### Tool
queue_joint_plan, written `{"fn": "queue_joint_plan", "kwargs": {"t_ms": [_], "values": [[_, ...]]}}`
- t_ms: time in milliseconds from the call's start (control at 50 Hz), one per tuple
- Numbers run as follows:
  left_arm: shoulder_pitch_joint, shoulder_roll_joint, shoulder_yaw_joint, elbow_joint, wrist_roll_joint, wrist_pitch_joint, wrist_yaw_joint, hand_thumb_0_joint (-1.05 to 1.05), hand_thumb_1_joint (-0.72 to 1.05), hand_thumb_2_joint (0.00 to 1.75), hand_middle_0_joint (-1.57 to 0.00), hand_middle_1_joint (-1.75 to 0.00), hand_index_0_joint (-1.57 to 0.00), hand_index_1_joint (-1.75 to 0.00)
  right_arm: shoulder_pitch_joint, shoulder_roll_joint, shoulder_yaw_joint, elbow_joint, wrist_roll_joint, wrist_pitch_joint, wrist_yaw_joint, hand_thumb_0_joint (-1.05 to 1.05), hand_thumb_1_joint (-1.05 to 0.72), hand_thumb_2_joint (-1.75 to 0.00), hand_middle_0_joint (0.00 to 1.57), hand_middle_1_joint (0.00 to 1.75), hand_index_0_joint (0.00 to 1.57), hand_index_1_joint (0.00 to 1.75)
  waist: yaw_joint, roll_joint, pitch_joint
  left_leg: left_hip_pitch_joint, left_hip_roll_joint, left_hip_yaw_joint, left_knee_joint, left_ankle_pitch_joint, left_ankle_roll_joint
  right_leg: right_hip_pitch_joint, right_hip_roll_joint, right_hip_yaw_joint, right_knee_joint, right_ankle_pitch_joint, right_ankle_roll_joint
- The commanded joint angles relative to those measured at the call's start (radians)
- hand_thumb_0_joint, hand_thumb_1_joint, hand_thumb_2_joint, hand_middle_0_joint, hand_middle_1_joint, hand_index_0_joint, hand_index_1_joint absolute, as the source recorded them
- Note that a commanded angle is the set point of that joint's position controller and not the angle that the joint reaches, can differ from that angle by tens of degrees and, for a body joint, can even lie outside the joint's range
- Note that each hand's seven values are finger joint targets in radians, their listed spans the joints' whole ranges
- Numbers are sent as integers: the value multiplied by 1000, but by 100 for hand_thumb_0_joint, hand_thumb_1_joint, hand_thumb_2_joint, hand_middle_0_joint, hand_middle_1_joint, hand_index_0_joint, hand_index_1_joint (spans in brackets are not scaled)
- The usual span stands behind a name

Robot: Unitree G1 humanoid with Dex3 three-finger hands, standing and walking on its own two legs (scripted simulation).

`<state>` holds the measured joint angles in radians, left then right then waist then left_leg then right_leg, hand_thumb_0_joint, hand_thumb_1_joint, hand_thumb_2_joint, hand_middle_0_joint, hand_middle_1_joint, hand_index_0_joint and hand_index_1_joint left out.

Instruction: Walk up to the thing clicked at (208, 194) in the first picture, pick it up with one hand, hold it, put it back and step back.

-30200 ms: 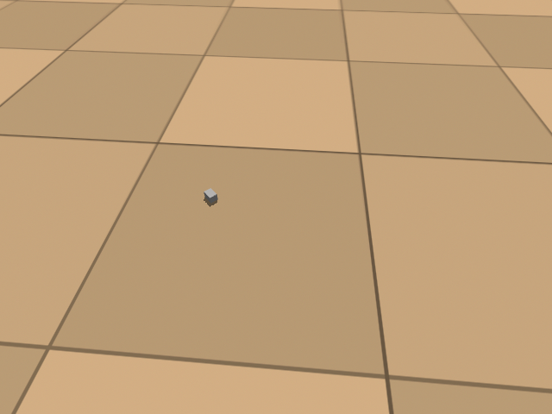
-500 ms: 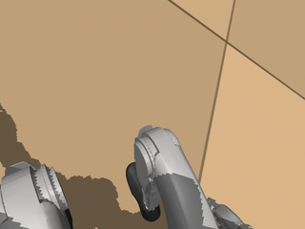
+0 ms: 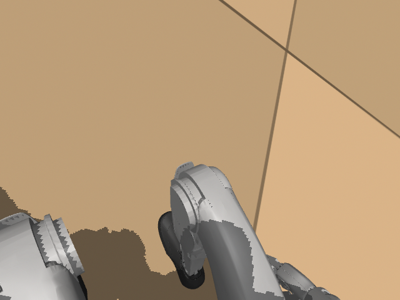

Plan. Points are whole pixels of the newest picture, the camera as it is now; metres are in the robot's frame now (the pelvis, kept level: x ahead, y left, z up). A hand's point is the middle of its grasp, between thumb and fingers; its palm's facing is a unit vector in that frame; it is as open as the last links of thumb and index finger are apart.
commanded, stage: rest palm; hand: left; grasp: from above
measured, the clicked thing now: out of the picture +0.45 +0.36 -0.28
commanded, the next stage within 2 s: close in 0.50 s
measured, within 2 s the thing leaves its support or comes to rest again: neither
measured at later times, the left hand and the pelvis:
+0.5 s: hand out of the picture +0.43 +0.35 -0.25, palm faces -0.43 -0.17 -0.89, open 13.3 cm; pelvis +0.00 +0.00 +0.00, yaw -1 degrees
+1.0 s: hand out of the picture +0.42 +0.35 -0.24, palm faces -0.43 -0.18 -0.88, open 11.2 cm; pelvis +0.00 +0.00 +0.00, yaw -1 degrees
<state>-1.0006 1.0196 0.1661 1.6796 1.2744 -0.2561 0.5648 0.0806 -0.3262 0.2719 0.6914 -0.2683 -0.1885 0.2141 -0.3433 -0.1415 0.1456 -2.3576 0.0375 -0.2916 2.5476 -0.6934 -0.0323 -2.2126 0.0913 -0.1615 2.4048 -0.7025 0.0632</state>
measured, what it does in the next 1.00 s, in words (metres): stands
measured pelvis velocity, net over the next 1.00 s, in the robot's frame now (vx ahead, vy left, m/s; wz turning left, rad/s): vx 0.00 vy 0.00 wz -0.02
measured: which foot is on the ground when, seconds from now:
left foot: down 0.00-1.00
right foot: down 0.00-1.00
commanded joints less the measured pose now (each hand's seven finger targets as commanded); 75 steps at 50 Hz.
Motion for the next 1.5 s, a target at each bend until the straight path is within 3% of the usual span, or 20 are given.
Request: {"fn": "queue_joint_plan", "kwargs": {"t_ms": [0,20,140,160,180,540,640,660,740,780,840,860,880,1040,1120,1140,1160,1220,1380,1480], "values": [[-251,237,-2,-101,-5,-3,69,0,-39,88,-22,-81,-20,-83,178,-317,-92,12,-1,-2,-6,0,-89,-90,20,30,20,30,-32,532,-629,536,31,126,-251,201,34,289,29,-128,-211,278,-77],[-249,220,-25,-80,-3,2,68,0,-39,87,-22,-80,-20,-82,169,-316,-87,5,0,-7,-4,0,-89,-90,20,30,20,30,-38,531,-609,522,29,129,-246,194,35,281,28,-125,-209,274,-78],[-256,244,-13,-68,-6,17,90,0,-38,86,-23,-79,-21,-81,167,-323,-80,12,-5,-20,0,0,-89,-90,20,30,20,30,-39,514,-616,511,33,129,-237,193,39,306,33,-123,-219,282,-73],[-265,206,-56,-61,-3,21,81,0,-38,86,-23,-79,-21,-81,153,-322,-77,0,-3,-29,4,0,-90,-90,20,30,20,30,-51,529,-597,516,30,131,-237,187,36,283,29,-123,-208,272,-76],[-271,244,-15,-60,-20,18,90,0,-38,86,-22,-81,-21,-82,163,-329,-75,15,-7,-30,2,0,-89,-90,20,30,20,30,-50,511,-611,510,34,122,-242,183,37,301,33,-131,-219,269,-73],[-221,286,-11,-49,-32,15,88,0,-34,82,-26,-78,-24,-80,161,-338,-51,4,-8,-51,13,0,-90,-91,20,30,20,30,-43,527,-604,510,40,119,-232,204,35,350,37,-126,-217,291,-72],[-227,282,-15,-70,-30,20,86,0,-18,71,-36,-74,-36,-73,162,-341,-55,8,-9,-52,18,0,-89,-90,20,30,20,30,-47,541,-610,534,42,112,-234,219,31,344,39,-136,-209,302,-73],[-249,287,-5,-132,-37,14,90,0,-16,70,-37,-73,-37,-72,153,-347,-58,-1,-6,-52,16,0,-89,-90,20,30,20,30,-30,565,-655,556,41,109,-244,241,26,353,39,-138,-210,314,-75],[-239,279,-8,-70,-35,27,89,0,-10,65,-40,-69,-41,-68,172,-346,-58,14,-4,-52,23,0,-89,-90,20,30,20,30,-53,539,-600,521,42,110,-233,231,31,333,36,-137,-211,310,-71],[-218,285,-1,-69,-30,29,88,0,-9,64,-42,-68,-42,-67,165,-345,-59,11,-8,-48,18,0,-89,-90,20,30,20,30,-41,545,-612,521,42,113,-238,231,32,349,41,-134,-220,315,-73],[-207,266,-17,-47,-39,32,76,0,-2,59,-46,-66,-47,-64,161,-345,-59,4,-11,-44,17,0,-89,-90,20,30,20,30,-47,509,-597,492,42,116,-236,205,40,357,42,-127,-237,302,-69],[-226,226,-57,-44,-45,31,65,0,-2,58,-46,-64,-48,-63,146,-340,-57,-9,-1,-49,17,0,-89,-90,20,30,20,30,-55,489,-571,474,38,119,-228,182,42,325,40,-126,-231,282,-69],[-213,270,-18,-42,-51,27,69,0,0,56,-47,-64,-49,-62,166,-346,-56,7,-6,-44,14,0,-89,-90,20,30,20,30,-56,491,-578,479,39,115,-240,180,42,346,41,-130,-240,276,-68],[-238,251,-43,-71,-35,-10,78,0,14,45,-57,-57,-60,-54,137,-348,-51,-11,-6,-38,8,0,-89,-90,20,30,20,30,-54,521,-589,519,41,102,-250,179,32,321,38,-144,-222,269,-72],[-236,283,-23,-68,-24,-9,100,0,20,42,-62,-52,-65,-50,133,-346,-44,-4,-9,-40,8,0,-89,-90,20,30,20,30,-49,525,-584,515,43,106,-250,174,31,328,41,-139,-226,266,-73],[-261,253,-56,-109,-17,-7,100,0,20,41,-63,-50,-66,-48,135,-348,-51,-13,-4,-48,9,0,-89,-90,20,30,20,30,-48,539,-593,538,41,110,-246,192,28,322,38,-136,-219,281,-73],[-244,264,-34,-76,-12,2,105,0,23,40,-64,-51,-67,-48,141,-347,-51,-5,-8,-48,11,0,-89,-90,20,30,20,30,-53,545,-600,547,44,108,-246,202,28,325,41,-140,-218,289,-73],[-249,240,-54,-69,-23,12,115,0,27,36,-68,-46,-71,-44,135,-349,-51,-7,-6,-53,12,0,-89,-90,20,30,20,30,-55,527,-580,520,43,108,-247,187,28,318,39,-140,-227,281,-72],[-245,285,-16,-56,-39,42,101,0,40,25,-78,-38,-81,-34,144,-354,-44,-3,-2,-69,20,0,-89,-90,20,30,20,30,-54,533,-576,522,44,94,-255,195,26,312,34,-143,-209,279,-73],[-236,278,-32,-78,-49,40,79,0,50,17,-86,-31,-89,-27,139,-360,-51,-23,-4,-63,13,0,-89,-90,20,30,20,30,-50,534,-596,516,41,108,-255,172,30,333,38,-136,-231,264,-73]]}}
